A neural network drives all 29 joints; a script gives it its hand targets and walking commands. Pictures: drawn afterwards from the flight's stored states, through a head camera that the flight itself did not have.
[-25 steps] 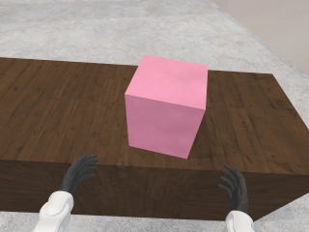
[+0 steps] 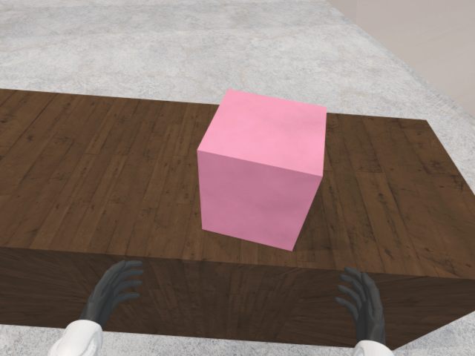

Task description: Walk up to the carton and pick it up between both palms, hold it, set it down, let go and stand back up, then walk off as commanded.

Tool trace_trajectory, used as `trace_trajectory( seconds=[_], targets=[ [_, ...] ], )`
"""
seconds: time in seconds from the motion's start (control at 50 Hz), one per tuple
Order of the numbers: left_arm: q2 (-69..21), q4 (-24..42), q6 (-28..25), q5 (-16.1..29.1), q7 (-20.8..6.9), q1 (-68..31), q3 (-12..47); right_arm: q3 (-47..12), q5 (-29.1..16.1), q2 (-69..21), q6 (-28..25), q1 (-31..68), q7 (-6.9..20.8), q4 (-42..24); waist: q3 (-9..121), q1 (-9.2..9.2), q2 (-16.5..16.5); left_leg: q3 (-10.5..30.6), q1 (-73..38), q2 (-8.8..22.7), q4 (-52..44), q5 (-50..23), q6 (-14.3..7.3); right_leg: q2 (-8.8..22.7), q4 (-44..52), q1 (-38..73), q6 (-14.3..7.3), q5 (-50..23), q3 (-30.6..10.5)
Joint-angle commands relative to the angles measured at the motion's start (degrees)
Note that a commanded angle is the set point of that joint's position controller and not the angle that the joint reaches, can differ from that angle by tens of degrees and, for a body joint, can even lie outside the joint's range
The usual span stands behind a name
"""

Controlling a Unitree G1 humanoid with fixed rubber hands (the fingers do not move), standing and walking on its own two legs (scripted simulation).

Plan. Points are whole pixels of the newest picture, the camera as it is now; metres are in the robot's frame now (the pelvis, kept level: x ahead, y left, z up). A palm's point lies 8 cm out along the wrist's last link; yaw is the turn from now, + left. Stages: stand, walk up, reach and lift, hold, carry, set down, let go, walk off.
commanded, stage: set down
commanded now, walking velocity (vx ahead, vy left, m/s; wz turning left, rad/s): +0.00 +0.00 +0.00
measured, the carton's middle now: (260, 171) +0.49 -0.04 +0.01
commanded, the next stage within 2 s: let go in 1.10 s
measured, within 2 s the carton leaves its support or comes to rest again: neither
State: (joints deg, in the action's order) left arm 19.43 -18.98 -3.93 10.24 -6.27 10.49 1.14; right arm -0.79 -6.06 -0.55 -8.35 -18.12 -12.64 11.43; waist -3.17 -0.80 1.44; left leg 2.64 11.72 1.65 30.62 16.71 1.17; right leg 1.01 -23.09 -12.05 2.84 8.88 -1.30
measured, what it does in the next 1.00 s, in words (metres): stands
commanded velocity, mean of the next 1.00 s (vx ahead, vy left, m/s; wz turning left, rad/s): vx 0.00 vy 0.00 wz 0.00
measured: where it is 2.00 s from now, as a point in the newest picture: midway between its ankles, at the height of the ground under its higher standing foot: outside the picture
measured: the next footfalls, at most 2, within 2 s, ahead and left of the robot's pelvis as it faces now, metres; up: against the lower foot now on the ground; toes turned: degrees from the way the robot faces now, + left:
none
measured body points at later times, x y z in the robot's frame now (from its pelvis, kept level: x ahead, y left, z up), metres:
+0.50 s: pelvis +0.00 +0.00 +0.00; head +0.02 +0.01 +0.45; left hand +0.22 +0.23 -0.04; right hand +0.20 -0.20 -0.02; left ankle +0.00 +0.12 -0.74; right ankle +0.04 -0.16 -0.74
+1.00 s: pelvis +0.00 +0.00 +0.00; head +0.02 +0.01 +0.45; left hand +0.20 +0.23 -0.06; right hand +0.18 -0.21 -0.04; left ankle +0.00 +0.12 -0.74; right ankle +0.04 -0.16 -0.74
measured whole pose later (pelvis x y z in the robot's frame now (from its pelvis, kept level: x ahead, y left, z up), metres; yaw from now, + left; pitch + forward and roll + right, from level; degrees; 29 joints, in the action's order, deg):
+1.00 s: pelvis +0.00 +0.00 +0.00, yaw +0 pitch -3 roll -2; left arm 17.3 -18.8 5.3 10.2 -2.8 12.5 1.9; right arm -0.3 -6.1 5.8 -8.7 -15.9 -5.4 21.4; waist -4.7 -0.8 -0.2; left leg 2.6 10.8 2.2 30.6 17.2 1.2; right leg 0.5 -23.1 -11.3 2.8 9.4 -1.3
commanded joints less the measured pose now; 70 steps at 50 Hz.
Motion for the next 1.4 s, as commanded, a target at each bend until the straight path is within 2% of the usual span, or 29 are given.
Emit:
trace_trajectory(
  seconds=[0.0,0.04,0.1,0.16,0.18,0.2,0.22,0.24,0.34,0.38,0.5,0.54,0.68,0.72,0.74,0.76,0.78,0.82,0.84,0.86,0.92,0.96,1.02,1.14,1.16,1.24,1.26,1.28,1.38],
  targets=[
    [10.2,17.9,-1.4,5.1,0.5,-2.8,-2.0,2.6,-1.2,5.6,-2.6,2.5,1.4,-10.8,4.7,1.86,-9.9,-3.2,1.3,0.5,-11.9,-8.2,1.3,-3.4,1.0,16.7,-4.1,-1.0,1.2],
    [8.1,17.2,-0.3,2.4,1.1,-2.3,-1.9,1.3,-1.4,6.2,-1.8,2.1,2.4,-5.2,3.4,2.15,-13.7,-3.2,3.4,0.8,-12.3,-8.8,1.8,-3.4,0.3,18.2,-4.1,-1.7,1.4],
    [7.6,12.3,0.1,2.4,0.1,-1.3,-1.7,2.1,0.2,6.5,-1.6,2.7,2.2,-5.0,-0.4,1.28,-9.1,-3.9,3.0,0.2,-13.1,-5.1,1.3,-3.3,1.9,16.3,-4.1,0.4,1.6],
    [7.4,14.7,1.2,2.8,1.0,-4.5,-0.9,3.9,0.8,9.2,-1.2,4.7,2.7,-3.5,3.8,1.05,-10.4,-3.6,3.9,0.4,-13.3,-3.4,1.4,-4.0,0.8,18.3,-3.5,1.6,1.7],
    [7.0,14.9,1.7,1.8,1.1,-2.8,-2.0,2.7,0.4,8.4,-1.6,4.2,2.9,-4.5,1.8,3.02,-12.2,-3.6,2.6,-0.1,-12.8,-7.8,1.3,-3.5,0.6,17.9,-4.0,-0.8,1.3],
    [8.9,16.2,1.0,4.1,0.6,-2.8,-1.8,2.7,-0.7,7.2,-1.7,2.5,2.2,-8.4,3.9,1.55,-9.7,-3.9,2.7,0.1,-12.4,-7.9,0.7,-3.1,1.2,19.5,-3.8,-2.4,0.8],
    [6.7,11.7,1.4,2.4,0.7,-3.8,-1.1,3.7,1.1,8.6,-1.2,3.9,2.9,-1.7,1.7,1.11,-10.8,-4.1,3.8,0.4,-13.1,-5.5,1.5,-3.1,1.1,16.7,-4.3,0.8,1.8],
    [8.8,15.9,0.7,3.7,0.4,-4.3,-1.3,3.7,-0.3,7.3,-1.5,3.1,2.0,-8.4,4.4,0.43,-9.7,-3.8,4.1,0.4,-13.3,-4.4,0.5,-3.4,0.1,19.6,-3.1,-1.9,2.0],
    [5.9,12.3,2.4,1.2,1.7,-4.6,-1.7,3.7,0.2,9.6,-0.4,5.8,4.3,-2.3,2.4,2.22,-10.6,-3.5,6.2,0.9,-14.4,-0.5,0.4,-4.2,-0.1,18.5,-4.2,1.1,1.7],
    [6.0,11.1,2.5,0.0,1.6,-5.2,-1.3,5.0,1.5,9.7,0.2,6.5,3.9,-0.7,0.7,0.35,-10.7,-4.0,8.4,0.7,-15.3,2.5,1.0,-4.0,-0.4,19.6,-3.5,2.8,2.7],
    [7.3,15.8,2.8,1.9,1.8,-3.8,-2.7,3.1,1.6,7.8,-0.9,4.5,4.3,-7.9,7.1,2.89,-7.4,-5.6,2.3,-0.8,-12.8,-5.2,0.5,-2.3,1.9,17.6,-4.0,0.2,1.5],
    [3.1,9.5,4.9,-0.9,2.8,-3.6,-0.9,4.8,2.9,11.2,0.3,6.3,6.0,3.8,1.6,1.27,-11.4,-3.8,3.1,0.9,-14.1,-5.5,1.7,-4.3,0.9,15.3,-4.9,1.9,3.4],
    [1.9,11.5,5.8,-3.3,3.8,-1.0,-2.5,4.1,3.1,13.1,-1.3,4.8,7.7,4.8,3.7,2.48,-10.6,-4.0,0.8,0.3,-12.6,-12.1,2.5,-4.4,0.7,15.8,-4.5,-1.5,3.2],
    [3.3,11.6,5.5,-0.9,2.0,2.2,-2.4,3.4,2.3,10.8,-2.3,-0.9,5.9,-0.4,6.6,0.60,-6.1,-5.6,-4.1,-0.8,-10.4,-18.3,2.7,-3.1,2.5,16.1,-3.7,-6.1,2.7],
    [0.9,9.6,6.5,-3.1,2.9,0.7,-2.2,4.2,4.0,12.3,-2.4,2.4,7.7,6.3,5.0,1.42,-8.5,-5.4,-5.6,-0.3,-11.2,-18.8,3.0,-3.6,2.8,13.1,-4.8,-4.7,3.0],
    [2.7,11.5,6.3,-2.4,2.4,3.3,-2.5,3.3,2.5,12.2,-3.0,-0.3,6.7,0.8,6.5,1.59,-7.3,-5.5,-5.9,-0.8,-10.1,-22.2,3.2,-3.6,2.8,14.5,-4.1,-6.8,2.6],
    [2.1,12.0,6.8,-3.9,3.1,-0.4,-2.5,4.4,2.7,12.8,-2.7,3.5,7.4,3.5,4.9,2.23,-10.2,-5.5,-4.0,-0.6,-10.6,-20.0,3.7,-3.7,2.2,13.3,-4.7,-5.2,2.8],
    [2.5,7.9,6.9,-4.7,3.1,0.7,-3.9,4.3,3.5,13.2,-3.3,3.5,7.7,5.2,4.9,1.15,-7.3,-5.8,-3.8,-1.4,-10.5,-17.8,2.7,-3.3,2.3,13.8,-4.1,-5.9,2.8],
    [1.0,8.0,7.7,-6.4,3.8,-0.4,-3.3,5.1,4.3,14.5,-2.5,4.5,8.6,10.7,3.0,1.54,-12.0,-5.2,-3.8,-0.3,-11.1,-17.4,3.6,-4.0,1.3,11.8,-5.1,-2.8,3.7],
    [3.3,11.0,6.7,-4.0,3.4,0.8,-3.3,4.1,3.2,12.3,-3.7,4.0,7.5,2.7,5.9,1.78,-9.5,-5.5,-3.3,-0.8,-11.1,-15.9,2.6,-3.6,1.0,14.8,-3.9,-5.1,3.3],
    [2.4,10.6,7.6,-4.0,4.2,-3.1,-2.4,5.2,4.3,14.0,-2.8,8.2,8.1,5.4,4.3,2.29,-10.5,-4.1,4.1,0.6,-13.7,-6.1,1.6,-5.1,-0.9,16.2,-4.0,-1.5,4.0],
    [1.4,8.5,8.0,-5.0,4.3,-0.7,-2.6,5.2,5.5,14.1,-3.0,6.4,8.6,8.5,2.3,2.41,-7.9,-5.0,2.3,0.1,-13.7,-9.8,1.9,-4.6,0.2,16.7,-4.0,-2.5,4.2],
    [-0.3,4.2,10.1,-7.8,5.0,-1.2,-2.1,5.7,4.8,15.9,-2.5,8.6,10.3,14.3,0.5,1.06,-12.2,-3.5,2.8,1.1,-14.2,-8.4,2.8,-5.7,-1.2,15.0,-4.5,-1.1,5.4],
    [-1.5,0.9,11.4,-7.8,5.2,-3.9,-1.3,7.0,6.5,17.1,-2.3,11.3,11.2,17.2,2.4,1.06,-7.9,-4.4,2.9,1.1,-14.9,-2.4,1.5,-5.4,-0.1,13.9,-4.6,2.3,5.9],
    [-0.1,2.1,10.6,-7.5,5.2,-2.5,-2.3,5.8,6.9,14.9,-2.2,9.7,10.9,15.7,1.8,1.03,-5.6,-5.2,1.9,0.1,-13.4,-6.9,1.8,-4.7,0.3,15.1,-4.1,0.0,5.6],
    [-1.4,3.1,11.9,-9.0,6.1,-2.8,-2.2,7.2,6.7,16.4,-2.6,10.7,11.7,18.1,1.1,2.29,-9.6,-5.2,1.5,0.1,-14.1,-9.4,2.7,-5.3,-0.2,13.3,-4.7,0.5,5.8],
    [-0.3,2.9,11.4,-7.9,5.7,-2.4,-2.6,5.8,6.6,14.9,-3.1,10.3,11.6,14.6,3.9,1.88,-6.1,-6.3,0.0,-0.8,-12.2,-11.6,2.6,-4.9,0.3,13.9,-4.6,-0.9,5.4],
    [-2.4,-1.7,12.5,-10.7,6.2,-0.8,-3.2,6.1,7.3,17.5,-3.4,10.2,12.5,20.6,2.0,2.80,-10.0,-6.0,-2.7,-0.3,-12.9,-14.2,3.2,-5.8,0.7,12.4,-4.9,0.1,5.6],
    [-2.2,1.4,11.5,-9.0,5.8,0.1,-3.5,6.5,7.1,17.2,-4.7,9.8,12.0,16.9,4.9,1.98,-5.2,-6.4,-4.0,-0.6,-11.5,-17.2,3.1,-5.2,0.8,12.8,-4.5,-3.2,5.6]
  ],
)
